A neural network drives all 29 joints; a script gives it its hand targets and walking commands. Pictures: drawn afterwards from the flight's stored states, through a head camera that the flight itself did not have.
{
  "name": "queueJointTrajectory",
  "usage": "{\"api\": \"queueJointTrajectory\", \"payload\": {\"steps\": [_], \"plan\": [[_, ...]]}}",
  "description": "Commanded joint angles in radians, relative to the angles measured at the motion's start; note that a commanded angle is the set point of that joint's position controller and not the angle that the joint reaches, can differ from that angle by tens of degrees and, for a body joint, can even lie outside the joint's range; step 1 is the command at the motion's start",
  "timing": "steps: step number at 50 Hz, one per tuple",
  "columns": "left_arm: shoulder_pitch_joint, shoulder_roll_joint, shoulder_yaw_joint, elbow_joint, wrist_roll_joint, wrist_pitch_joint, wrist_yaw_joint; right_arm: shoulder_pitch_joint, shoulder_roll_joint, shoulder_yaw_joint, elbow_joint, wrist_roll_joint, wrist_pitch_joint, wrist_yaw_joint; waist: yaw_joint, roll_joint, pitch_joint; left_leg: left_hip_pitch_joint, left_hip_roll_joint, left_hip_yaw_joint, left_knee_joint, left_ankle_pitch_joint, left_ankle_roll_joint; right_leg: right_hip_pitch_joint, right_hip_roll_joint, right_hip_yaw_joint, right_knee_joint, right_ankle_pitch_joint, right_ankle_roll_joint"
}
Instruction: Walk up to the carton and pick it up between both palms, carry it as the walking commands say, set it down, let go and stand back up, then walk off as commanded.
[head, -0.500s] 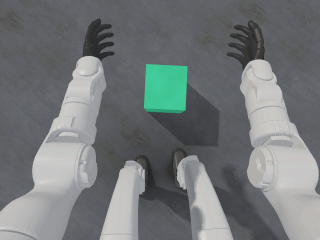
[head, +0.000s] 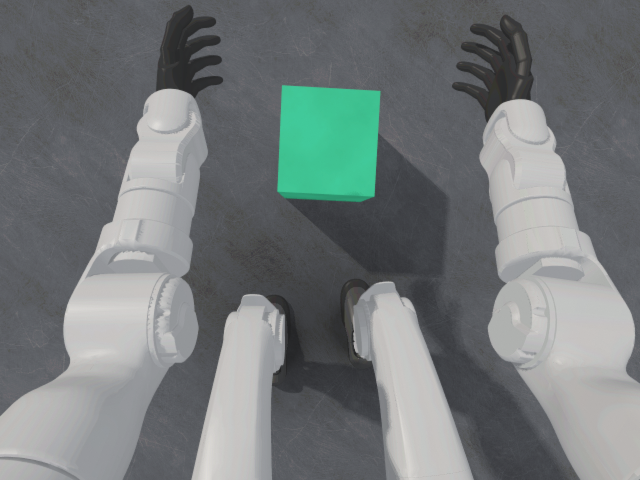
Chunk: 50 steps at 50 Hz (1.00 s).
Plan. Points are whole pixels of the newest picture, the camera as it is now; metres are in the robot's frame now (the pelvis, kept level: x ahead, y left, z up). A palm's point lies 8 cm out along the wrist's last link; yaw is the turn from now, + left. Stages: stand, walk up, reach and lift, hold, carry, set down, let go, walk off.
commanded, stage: reach and lift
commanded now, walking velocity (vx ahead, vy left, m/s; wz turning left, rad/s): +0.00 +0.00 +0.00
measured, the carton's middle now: (326, 151) +0.51 -0.04 -0.48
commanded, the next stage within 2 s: none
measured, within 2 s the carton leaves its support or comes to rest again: neither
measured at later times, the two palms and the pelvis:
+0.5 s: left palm (218, 119) +0.53 +0.12 -0.27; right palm (451, 129) +0.49 -0.22 -0.27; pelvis -0.03 +0.00 -0.13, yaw +0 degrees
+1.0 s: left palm (233, 149) +0.51 +0.13 -0.40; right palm (419, 151) +0.48 -0.21 -0.40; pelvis -0.04 +0.00 -0.21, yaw +0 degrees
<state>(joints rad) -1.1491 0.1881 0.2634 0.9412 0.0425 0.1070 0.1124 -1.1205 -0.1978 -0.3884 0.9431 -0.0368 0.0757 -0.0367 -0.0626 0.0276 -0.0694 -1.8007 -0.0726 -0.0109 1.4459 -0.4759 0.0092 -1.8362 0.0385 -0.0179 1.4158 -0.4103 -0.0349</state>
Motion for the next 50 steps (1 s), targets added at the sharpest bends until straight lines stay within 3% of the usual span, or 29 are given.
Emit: {"api": "queueJointTrajectory", "payload": {"steps": [1,8,19,42,47,50], "plan": [[-0.260,0.088,-0.033,-0.115,-0.029,-0.002,0.014,-0.227,-0.131,0.012,-0.108,0.022,-0.005,-0.012,-0.041,0.024,-1.022,0.368,-0.039,0.012,-0.001,0.278,-0.063,0.643,0.030,0.018,0.015,0.391,0.068],[-0.354,0.132,-0.079,-0.127,-0.087,0.021,0.036,-0.315,-0.169,0.067,-0.127,0.084,0.018,-0.028,-0.045,0.040,-1.061,0.335,-0.033,0.019,0.121,0.229,-0.055,0.539,0.027,-0.005,0.134,0.315,0.067],[-0.461,0.162,-0.090,0.001,-0.121,0.015,0.037,-0.423,-0.194,0.114,-0.016,0.130,0.016,-0.054,-0.044,0.023,-0.950,0.181,-0.021,0.023,0.282,0.129,-0.040,0.368,0.011,-0.007,0.299,0.203,0.069],[-0.574,0.221,-0.189,0.107,-0.219,-0.056,0.021,-0.565,-0.243,0.233,0.128,0.237,-0.055,-0.073,-0.033,-0.001,-0.789,0.016,0.004,-0.002,0.583,0.142,-0.032,0.273,-0.012,0.047,0.593,0.239,0.063],[-0.618,0.243,-0.209,0.134,-0.224,-0.068,0.016,-0.613,-0.271,0.232,0.172,0.259,-0.073,-0.063,-0.029,0.048,-0.680,-0.036,0.013,-0.012,0.618,0.122,-0.033,0.214,-0.022,0.061,0.635,0.223,0.054],[-0.654,0.233,-0.240,0.103,-0.250,-0.075,0.010,-0.616,-0.286,0.224,0.196,0.253,-0.083,-0.063,-0.062,0.052,-0.666,-0.031,0.013,-0.021,0.635,0.138,-0.037,0.220,-0.025,0.059,0.653,0.246,0.049]]}}
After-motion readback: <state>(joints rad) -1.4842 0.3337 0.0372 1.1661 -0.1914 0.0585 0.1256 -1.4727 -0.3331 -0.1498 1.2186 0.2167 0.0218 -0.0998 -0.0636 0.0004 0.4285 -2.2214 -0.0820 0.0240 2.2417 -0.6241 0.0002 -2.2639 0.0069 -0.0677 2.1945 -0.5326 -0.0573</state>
